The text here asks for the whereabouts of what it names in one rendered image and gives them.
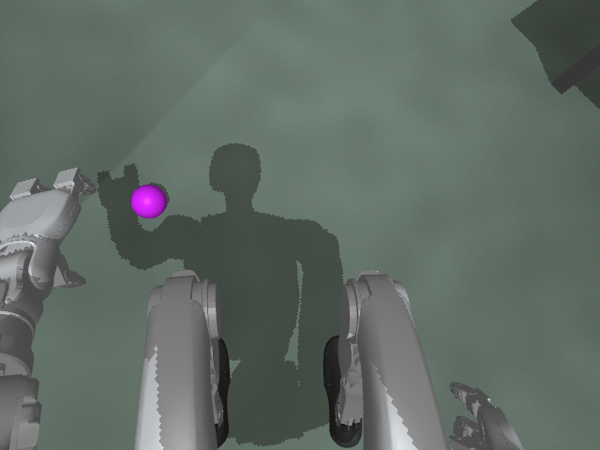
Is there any right robot hand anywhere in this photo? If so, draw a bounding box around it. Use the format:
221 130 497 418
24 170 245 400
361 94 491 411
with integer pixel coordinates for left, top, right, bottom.
449 382 524 450

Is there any ball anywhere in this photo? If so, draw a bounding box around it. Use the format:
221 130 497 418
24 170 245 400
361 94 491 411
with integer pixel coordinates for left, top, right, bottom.
130 185 167 218

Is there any right robot foot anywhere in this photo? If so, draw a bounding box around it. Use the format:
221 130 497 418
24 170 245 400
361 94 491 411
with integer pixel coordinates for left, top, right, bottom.
323 336 362 448

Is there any left robot foot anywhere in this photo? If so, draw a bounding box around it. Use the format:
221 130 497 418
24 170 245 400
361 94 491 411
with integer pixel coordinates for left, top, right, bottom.
215 338 230 448

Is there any left robot hand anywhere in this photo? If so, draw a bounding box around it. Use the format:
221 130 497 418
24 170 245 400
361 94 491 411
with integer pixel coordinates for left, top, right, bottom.
0 168 97 289

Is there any left robot arm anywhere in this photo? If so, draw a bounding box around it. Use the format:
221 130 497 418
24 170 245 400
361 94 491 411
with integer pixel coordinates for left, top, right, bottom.
0 236 59 450

